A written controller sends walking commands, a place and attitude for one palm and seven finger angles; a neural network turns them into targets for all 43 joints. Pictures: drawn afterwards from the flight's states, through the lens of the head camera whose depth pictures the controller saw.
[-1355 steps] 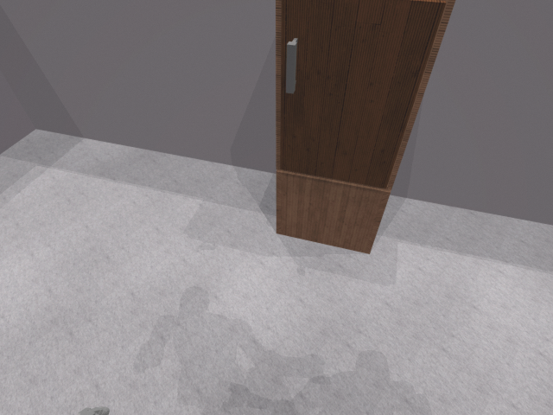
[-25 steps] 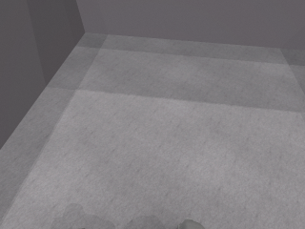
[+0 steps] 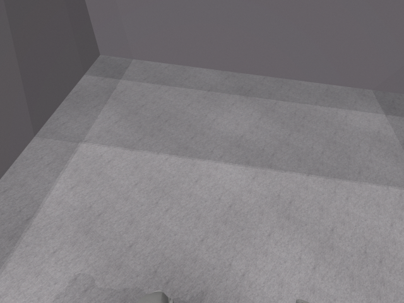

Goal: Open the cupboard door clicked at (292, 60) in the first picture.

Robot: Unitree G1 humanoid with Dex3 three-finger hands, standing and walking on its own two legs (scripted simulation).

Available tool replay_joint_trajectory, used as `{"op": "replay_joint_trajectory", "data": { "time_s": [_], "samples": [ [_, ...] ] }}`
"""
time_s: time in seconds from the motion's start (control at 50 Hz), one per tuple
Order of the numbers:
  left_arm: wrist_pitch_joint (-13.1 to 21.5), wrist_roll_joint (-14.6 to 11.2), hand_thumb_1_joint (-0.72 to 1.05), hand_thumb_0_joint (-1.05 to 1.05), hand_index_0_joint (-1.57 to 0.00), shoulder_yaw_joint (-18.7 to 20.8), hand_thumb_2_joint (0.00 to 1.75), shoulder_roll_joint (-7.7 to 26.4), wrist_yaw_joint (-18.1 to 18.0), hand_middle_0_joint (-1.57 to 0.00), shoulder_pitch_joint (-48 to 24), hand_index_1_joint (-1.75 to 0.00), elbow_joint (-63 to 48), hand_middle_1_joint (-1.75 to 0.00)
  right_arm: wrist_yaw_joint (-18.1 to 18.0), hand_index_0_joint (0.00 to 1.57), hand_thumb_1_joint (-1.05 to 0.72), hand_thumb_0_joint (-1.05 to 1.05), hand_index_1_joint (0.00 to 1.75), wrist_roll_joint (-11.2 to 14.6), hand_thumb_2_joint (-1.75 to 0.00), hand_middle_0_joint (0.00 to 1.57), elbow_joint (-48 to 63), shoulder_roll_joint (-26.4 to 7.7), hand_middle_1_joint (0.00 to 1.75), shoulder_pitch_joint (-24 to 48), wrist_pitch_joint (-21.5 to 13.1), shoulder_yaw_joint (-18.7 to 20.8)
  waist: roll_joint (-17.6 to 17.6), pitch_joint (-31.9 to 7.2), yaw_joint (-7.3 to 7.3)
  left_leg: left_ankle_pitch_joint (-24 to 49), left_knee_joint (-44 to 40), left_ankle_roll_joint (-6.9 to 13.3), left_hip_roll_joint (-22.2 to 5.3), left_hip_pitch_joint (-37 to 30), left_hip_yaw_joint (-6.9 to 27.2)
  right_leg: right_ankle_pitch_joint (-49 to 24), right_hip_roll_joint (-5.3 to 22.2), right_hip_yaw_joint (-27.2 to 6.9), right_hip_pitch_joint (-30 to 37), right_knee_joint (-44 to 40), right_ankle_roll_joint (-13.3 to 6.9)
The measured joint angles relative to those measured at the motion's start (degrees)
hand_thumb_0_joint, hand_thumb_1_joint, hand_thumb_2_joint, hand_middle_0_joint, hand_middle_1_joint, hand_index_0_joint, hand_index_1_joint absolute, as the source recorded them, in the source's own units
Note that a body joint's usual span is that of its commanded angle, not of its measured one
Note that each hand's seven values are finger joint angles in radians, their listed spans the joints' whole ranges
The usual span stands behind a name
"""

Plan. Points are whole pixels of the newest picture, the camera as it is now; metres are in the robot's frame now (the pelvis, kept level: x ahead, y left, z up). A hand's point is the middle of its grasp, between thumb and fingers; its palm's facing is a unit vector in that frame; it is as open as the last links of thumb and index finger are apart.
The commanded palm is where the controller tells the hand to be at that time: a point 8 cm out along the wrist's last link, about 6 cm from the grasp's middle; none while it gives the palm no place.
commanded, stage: turn to face it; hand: left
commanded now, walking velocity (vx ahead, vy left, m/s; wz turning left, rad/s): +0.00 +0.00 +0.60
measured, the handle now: out of the picture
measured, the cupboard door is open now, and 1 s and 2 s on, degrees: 44 44 44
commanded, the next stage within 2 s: none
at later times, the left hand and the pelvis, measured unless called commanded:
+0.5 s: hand (131, 287) +0.17 +0.16 -0.14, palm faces +0.28 -0.93 -0.23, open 7.4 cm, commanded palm none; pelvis +0.13 -0.04 +0.02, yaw +17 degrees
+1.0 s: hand (114, 293) +0.16 +0.20 -0.14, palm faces +0.55 -0.79 -0.28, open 7.4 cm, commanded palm none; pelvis +0.19 -0.05 +0.01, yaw +34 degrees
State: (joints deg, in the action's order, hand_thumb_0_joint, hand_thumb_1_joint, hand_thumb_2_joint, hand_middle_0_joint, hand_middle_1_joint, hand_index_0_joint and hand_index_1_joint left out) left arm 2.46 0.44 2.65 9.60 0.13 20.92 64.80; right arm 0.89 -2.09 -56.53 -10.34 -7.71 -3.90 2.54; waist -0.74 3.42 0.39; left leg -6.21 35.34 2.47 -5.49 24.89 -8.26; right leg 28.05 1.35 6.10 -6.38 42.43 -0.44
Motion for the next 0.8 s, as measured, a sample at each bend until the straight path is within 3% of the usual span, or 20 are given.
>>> {"op": "replay_joint_trajectory", "data": {
  "time_s": [0.06,0.1,0.2,0.3,0.34,0.38,0.42,0.46,0.6,0.64,0.66,0.72,0.76,0.8],
  "samples": [
    [-1.4,0.3,0.91,0.01,-0.2,0.0,0.89,0.7,-0.2,-0.2,-1.8,-0.3,0.0,-0.3,-0.9,0.2,-0.91,0.0,0.3,0.1,-0.9,0.2,0.4,0.9,0.3,-0.8,-0.2,-0.3,-1.4,0.0,-0.01,-6.6,1.9,0.3,1.1,-1.9,-0.8,-1.0,0.6,-2.7,-11.3,22.6,-0.3],
    [-1.7,0.6,0.91,0.01,-0.2,0.1,0.89,0.8,-0.1,-0.2,-4.4,-0.3,-1.2,-0.3,-1.5,0.2,-0.91,0.0,0.3,0.2,-0.9,0.2,-0.2,1.4,0.3,-2.4,-0.1,-0.6,-1.4,0.0,-0.1,-6.0,-1.2,-0.4,2.2,-4.0,0.0,-3.9,1.9,-2.5,-16.4,25.0,0.6],
    [-1.8,0.7,0.93,0.01,-0.2,0.2,0.89,0.4,-0.5,-0.2,-9.8,-0.3,-5.8,-0.3,-1.8,0.21,-0.94,-0.01,0.3,0.5,-0.9,0.2,-2.8,0.9,0.3,-6.1,2.0,-0.3,0.2,-0.5,-0.6,-4.9,-6.5,-0.7,3.6,-7.4,3.4,-7.7,3.3,-2.6,-19.7,8.6,2.7],
    [-1.8,0.6,0.93,0.01,-0.2,0.7,0.89,1.2,-0.4,-0.2,-12.2,-0.3,-9.1,-0.3,-1.0,0.21,-0.92,0.0,0.3,0.6,-0.9,0.2,-3.4,0.8,0.3,-8.4,5.2,0.3,0.9,-0.9,-1.79,-8.3,-3.2,-2.7,4.3,-7.1,6.9,-12.6,2.3,-1.8,-14.8,-6.6,3.4],
    [-1.4,0.8,0.92,0.01,-0.2,0.8,0.89,1.3,-0.7,-0.2,-12.4,-0.3,-9.9,-0.3,-0.7,0.21,-0.92,0.0,0.3,0.8,-0.9,0.2,-3.2,0.4,0.3,-8.5,6.1,0.7,1.0,-1.0,-1.75,-13.9,2.2,-3.5,4.7,-5.0,7.5,-13.0,2.6,-1.5,-14.0,-8.4,1.3],
    [-1.4,0.8,0.92,0.01,-0.2,0.5,0.89,0.8,-1.0,-0.2,-12.7,-0.3,-10.4,-0.3,-0.5,0.2,-0.92,0.0,0.3,0.9,-0.9,0.2,-3.0,-0.3,0.3,-7.6,7.0,1.2,1.7,-0.3,-2.2,-20.5,13.8,-4.1,4.8,-1.1,7.4,-12.1,3.2,0.4,-13.1,-7.4,0.2],
    [-1.7,0.8,0.91,0.01,-0.2,0.3,0.89,0.4,-1.4,-0.2,-12.4,-0.3,-10.7,-0.3,-0.3,0.2,-0.91,0.0,0.3,1.0,-0.9,0.2,-2.6,-0.9,0.3,-6.7,7.5,1.6,1.4,-0.1,-2.36,-21.0,23.5,-4.9,4.3,2.0,6.1,-11.9,4.0,2.1,-11.2,-8.9,0.0],
    [-2.0,0.9,0.91,0.01,-0.2,0.1,0.89,0.3,-1.6,-0.2,-11.8,-0.3,-10.8,-0.3,-0.1,0.2,-0.91,0.0,0.3,1.0,-0.9,0.2,-1.9,-1.2,0.3,-5.6,7.8,1.7,0.6,-0.1,-2.41,-20.2,26.3,-5.6,3.5,3.1,4.7,-12.1,4.9,3.7,-9.2,-11.0,0.1],
    [-2.0,1.0,0.92,0.0,-0.2,0.3,0.89,1.7,-1.4,-0.2,-10.2,-0.3,-10.9,-0.3,0.5,0.2,-0.91,0.0,0.3,1.2,-0.9,0.2,1.9,-2.5,0.3,-0.5,7.4,1.3,-2.0,1.5,-0.9,-17.5,9.4,-5.8,2.8,-1.3,1.3,-9.6,7.7,9.0,-6.3,-11.0,1.3],
    [-2.2,0.8,0.91,0.0,-0.2,0.5,0.89,2.4,-1.1,-0.2,-9.3,-0.3,-10.9,-0.3,0.7,0.2,-0.91,0.0,0.3,1.1,-0.9,0.2,3.3,-3.1,0.3,0.9,6.9,1.2,-2.3,1.8,-0.54,-12.1,1.6,-5.2,3.2,-4.3,0.3,-7.4,8.6,10.2,-6.9,-7.6,2.1],
    [-2.6,0.6,0.91,0.01,-0.2,0.6,0.89,2.7,-0.9,-0.2,-8.6,-0.3,-11.0,-0.3,0.8,0.2,-0.91,0.0,0.3,0.9,-0.9,0.2,4.2,-3.7,0.3,1.3,6.3,1.2,-1.8,1.5,-0.52,-7.1,-1.0,-3.4,3.0,-5.1,0.7,-6.0,8.9,10.3,-8.3,-4.1,2.7],
    [-4.9,0.5,0.91,0.01,-0.2,1.1,0.89,4.6,-1.2,-0.2,-8.9,-0.3,-10.5,-0.3,0.3,0.2,-0.91,0.0,0.3,0.7,-0.9,0.2,5.7,-3.5,0.3,2.7,5.1,1.0,-2.6,1.8,-0.38,-10.5,2.9,-0.3,3.6,-3.3,1.9,3.4,7.0,2.5,-15.8,13.3,4.6],
    [-5.7,0.5,0.91,0.01,-0.2,1.5,0.89,5.4,-1.3,-0.2,-9.7,-0.3,-10.2,-0.3,-0.3,0.2,-0.91,0.0,0.3,0.7,-0.9,0.2,6.2,-3.2,0.3,2.4,4.9,0.8,-2.3,1.5,-0.35,-11.3,1.7,-0.4,3.7,-3.8,3.2,1.9,5.3,-0.9,-19.5,20.4,5.2],
    [-5.9,0.5,0.91,0.01,-0.2,1.8,0.89,5.9,-1.1,-0.2,-10.6,-0.3,-10.7,-0.3,-0.7,0.2,-0.91,0.0,0.3,0.6,-0.9,0.2,6.2,-3.1,0.3,1.9,5.0,0.6,-2.0,1.5,-0.15,-9.8,-0.9,-1.2,4.0,-4.8,4.5,-1.3,4.4,-2.9,-21.5,22.2,5.5]
  ]
}}
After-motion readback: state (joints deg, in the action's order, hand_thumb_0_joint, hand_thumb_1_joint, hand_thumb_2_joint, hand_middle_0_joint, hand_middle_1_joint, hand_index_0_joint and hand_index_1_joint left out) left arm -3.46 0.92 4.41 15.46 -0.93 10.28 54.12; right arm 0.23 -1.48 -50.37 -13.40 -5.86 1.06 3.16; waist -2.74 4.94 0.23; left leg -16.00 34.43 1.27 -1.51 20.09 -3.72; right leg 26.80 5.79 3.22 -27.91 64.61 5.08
